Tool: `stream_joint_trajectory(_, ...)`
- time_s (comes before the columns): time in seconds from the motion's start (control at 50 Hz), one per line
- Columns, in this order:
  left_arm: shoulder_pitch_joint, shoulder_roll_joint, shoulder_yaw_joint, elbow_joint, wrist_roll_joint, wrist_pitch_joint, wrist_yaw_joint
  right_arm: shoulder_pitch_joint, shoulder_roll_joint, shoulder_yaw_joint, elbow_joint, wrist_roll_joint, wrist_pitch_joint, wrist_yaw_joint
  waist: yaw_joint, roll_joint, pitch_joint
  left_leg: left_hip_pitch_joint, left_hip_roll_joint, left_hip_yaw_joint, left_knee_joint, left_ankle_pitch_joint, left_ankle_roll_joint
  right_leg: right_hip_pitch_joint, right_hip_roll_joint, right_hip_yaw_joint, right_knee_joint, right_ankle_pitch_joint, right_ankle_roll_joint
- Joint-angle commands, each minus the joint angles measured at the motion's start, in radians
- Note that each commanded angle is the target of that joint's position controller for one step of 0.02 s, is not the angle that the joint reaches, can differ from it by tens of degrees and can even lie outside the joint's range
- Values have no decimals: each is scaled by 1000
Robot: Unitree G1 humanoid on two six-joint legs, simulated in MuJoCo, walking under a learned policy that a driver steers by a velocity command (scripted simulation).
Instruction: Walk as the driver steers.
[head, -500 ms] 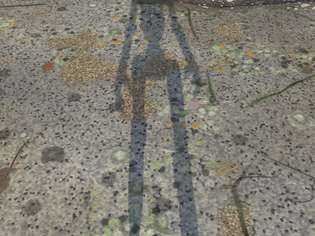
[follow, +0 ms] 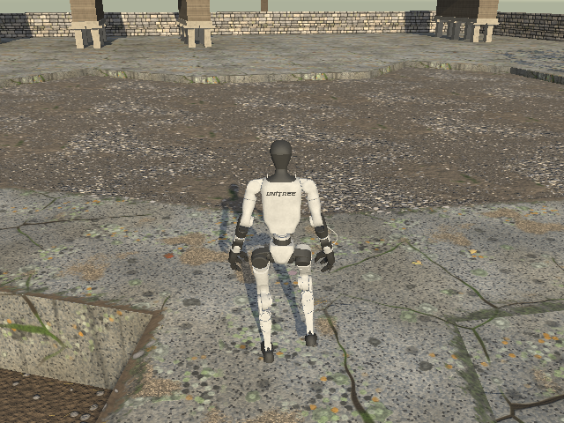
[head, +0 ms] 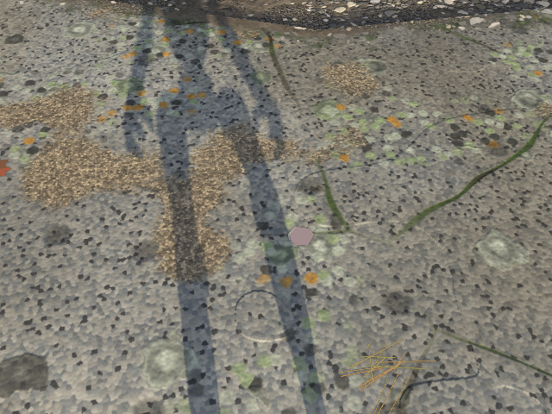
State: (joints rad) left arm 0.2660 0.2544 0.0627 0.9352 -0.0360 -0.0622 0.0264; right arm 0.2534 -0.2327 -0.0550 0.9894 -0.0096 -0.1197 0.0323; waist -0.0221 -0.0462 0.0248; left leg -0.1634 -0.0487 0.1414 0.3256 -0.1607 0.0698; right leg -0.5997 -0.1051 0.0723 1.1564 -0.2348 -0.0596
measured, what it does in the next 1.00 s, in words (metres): walks ahead: right foot, then left foot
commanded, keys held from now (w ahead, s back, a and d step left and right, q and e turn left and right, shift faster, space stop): w+e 0.44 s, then w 0.14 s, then w+q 0.42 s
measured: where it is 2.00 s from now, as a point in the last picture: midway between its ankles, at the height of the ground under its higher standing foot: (318, 221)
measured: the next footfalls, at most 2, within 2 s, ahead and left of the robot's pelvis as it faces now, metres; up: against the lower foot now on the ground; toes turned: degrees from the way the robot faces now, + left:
right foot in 0.34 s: +0.36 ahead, -0.16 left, +0.00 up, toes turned -14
left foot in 0.88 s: +0.72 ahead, -0.04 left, +0.00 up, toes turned -12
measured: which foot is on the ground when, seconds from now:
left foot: down 0.00-0.36, up 0.38-0.86, down 0.88-1.00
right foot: up 0.00-0.32, down 0.34-0.90, up 0.92-1.00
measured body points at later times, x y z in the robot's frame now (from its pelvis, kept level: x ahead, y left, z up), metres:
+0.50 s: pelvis +0.29 -0.08 -0.01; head +0.32 -0.09 +0.44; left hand +0.46 +0.15 -0.12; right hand +0.33 -0.37 -0.13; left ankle +0.27 +0.10 -0.65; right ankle +0.32 -0.15 -0.74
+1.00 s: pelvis +0.60 -0.08 -0.01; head +0.63 -0.08 +0.43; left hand +0.74 +0.16 -0.14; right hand +0.67 -0.38 -0.12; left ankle +0.68 -0.03 -0.74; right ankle +0.45 -0.20 -0.65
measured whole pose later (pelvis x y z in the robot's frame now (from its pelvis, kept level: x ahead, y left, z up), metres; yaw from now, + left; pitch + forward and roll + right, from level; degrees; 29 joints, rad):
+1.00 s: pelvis +0.60 -0.08 -0.01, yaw -10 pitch +2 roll +0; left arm 0.26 0.27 0.05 0.81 -0.01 -0.11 0.00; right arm 0.20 -0.28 -0.06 0.79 0.01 -0.09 0.04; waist -0.01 -0.01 0.04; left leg -0.40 -0.09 0.00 0.52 -0.15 0.09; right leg -0.36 0.01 0.04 1.19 -0.39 -0.03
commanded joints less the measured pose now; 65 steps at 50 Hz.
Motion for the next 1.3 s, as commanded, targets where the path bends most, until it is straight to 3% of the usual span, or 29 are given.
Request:
stream_joint_trajectory(0.02,64,35,19,-38,8,16,2,-46,-106,-18,-43,-7,-22,-17,47,104,48,-61,287,-155,-239,108,124,-70,-47,66,-54,130,8)
stream_joint_trajectory(0.12,-111,18,11,-104,16,-6,-34,11,-144,-21,-39,-4,-8,-48,-1,71,64,41,277,-32,-242,199,97,-108,-20,-13,-348,340,20)
stream_joint_trajectory(0.22,-274,0,-6,-199,15,-8,-73,122,-170,-30,-16,13,29,-57,-60,52,100,256,331,25,-160,319,88,-190,0,-97,-492,260,-4)
stream_joint_trajectory(0.28,-255,36,8,-238,9,-5,-93,94,-204,-40,-38,18,54,-62,-12,106,44,306,342,73,-9,725,59,-59,73,-181,-519,118,-49)
stream_joint_trajectory(0.32,-72,111,47,-215,4,0,-94,57,-231,-47,-60,19,69,-69,101,146,-76,264,324,97,273,972,30,210,157,-219,-535,64,-102)
stream_joint_trajectory(0.34,95,182,84,-177,4,4,-79,40,-226,-42,-76,22,67,-70,189,113,-162,114,281,108,520,835,-10,487,166,-161,-614,124,-147)
stream_joint_trajectory(0.36,182,298,114,-160,8,13,-55,110,-118,-11,-118,-6,46,-57,146,-117,-268,-292,158,95,901,124,-67,863,-88,271,-617,89,-275)
stream_joint_trajectory(0.38,174,297,101,-187,18,-1,-58,113,-77,12,-154,11,-4,-37,105,-151,-417,-538,-8,-146,1122,-436,-79,1035,-259,788,-814,-24,-418)
stream_joint_trajectory(0.4,175,213,77,-183,30,-8,-60,-32,-160,-13,-189,52,-36,-24,156,-56,-336,-649,55,-250,1136,-364,-46,1002,-221,679,-863,-4,-343)
stream_joint_trajectory(0.42,111,172,65,-188,26,-16,-59,-74,-158,-11,-208,61,-49,-22,123,-21,-207,-664,100,-237,1057,-269,-25,855,-184,514,-863,75,-298)
stream_joint_trajectory(0.44,27,141,55,-208,22,-19,-60,-70,-153,-14,-193,41,-49,-30,68,66,-135,-602,142,-230,965,-209,-29,690,-135,394,-873,174,-264)
stream_joint_trajectory(0.48,-56,92,36,-237,35,-21,-54,-13,-160,-29,-173,24,-16,-32,3,47,-93,-458,193,-224,859,-148,-49,497,-84,262,-914,304,-234)
stream_joint_trajectory(0.58,18,136,42,-200,28,-30,-28,-105,-108,-19,-210,0,19,-40,20,10,-36,-473,186,-174,600,57,-117,398,-33,110,-968,453,-218)
stream_joint_trajectory(0.64,45,137,37,-184,28,-28,-22,-187,-89,-8,-222,13,13,-29,64,-22,-19,-448,162,-151,371,264,-102,426,-6,34,-976,361,-166)
stream_joint_trajectory(0.74,96,151,39,-134,32,-32,-23,-290,-105,-1,-260,32,7,-3,109,-24,37,-512,138,-152,243,292,-48,585,-95,32,-977,278,-150)
stream_joint_trajectory(0.8,88,165,45,-119,31,-18,-13,-293,-117,-2,-282,34,1,23,88,-23,38,-544,117,-155,219,157,2,707,-144,6,-914,427,-122)
stream_joint_trajectory(0.84,50,186,50,-129,36,-8,-6,-201,-149,-17,-267,32,6,27,34,-46,-34,-395,58,-106,224,77,35,723,-131,-39,-795,740,-93)
stream_joint_trajectory(0.86,27,189,48,-136,36,1,-2,-86,-178,-36,-238,28,11,24,-31,-35,-106,-233,12,-70,206,85,59,700,-97,-80,-640,887,-70)
stream_joint_trajectory(0.88,26,178,40,-152,40,5,5,60,-226,-59,-206,24,16,16,-94,8,-194,5,36,-138,206,132,94,572,-53,-119,-412,815,-34)
stream_joint_trajectory(0.9,132,100,13,-185,56,-14,-2,170,-330,-86,-207,16,20,8,-64,216,-332,388,277,-563,202,85,255,192,79,-142,-16,378,40)
stream_joint_trajectory(0.92,138,63,-8,-179,50,-44,-18,198,-286,-73,-195,32,21,13,-63,321,-413,560,383,-963,8,-84,348,-69,206,-10,183,-313,65)
stream_joint_trajectory(0.94,59,140,7,-200,13,-69,-32,163,-223,-56,-202,33,23,10,-87,231,-304,509,356,-883,-23,-204,285,-182,134,69,239,-275,37)
stream_joint_trajectory(0.96,-28,152,6,-227,1,-82,-36,96,-194,-48,-226,29,26,5,-76,136,-189,362,322,-752,-35,-173,243,-193,88,49,188,-190,22)
stream_joint_trajectory(0.98,-68,148,8,-237,20,-87,-31,37,-178,-40,-243,23,28,5,-40,49,-104,202,289,-660,-54,-72,228,-161,53,32,99,-135,23)
stream_joint_trajectory(1.02,-55,149,20,-246,50,-71,-22,-16,-157,-30,-270,12,30,0,19,65,-70,38,233,-566,-91,105,217,-40,15,28,-24,-86,40)
stream_joint_trajectory(1.08,-46,115,15,-260,55,-46,-12,1,-186,-40,-278,20,29,-15,34,97,-57,-50,198,-474,-115,247,225,-17,16,-4,-154,-26,85)
stream_joint_trajectory(1.18,-210,69,-1,-306,49,-49,-15,71,-196,-45,-261,35,44,-41,-29,124,-42,-83,125,-375,-97,216,151,42,67,-26,-509,299,115)
stream_joint_trajectory(1.24,-291,69,-4,-326,38,-63,-33,135,-185,-38,-236,34,51,-43,-72,135,-28,-37,153,-406,-78,160,141,77,85,-33,-608,379,103)
stream_joint_trajectory(1.3,-333,96,2,-350,35,-76,-48,166,-188,-38,-223,29,60,-45,-79,137,-13,101,209,-476,-8,196,135,31,91,-25,-674,277,67)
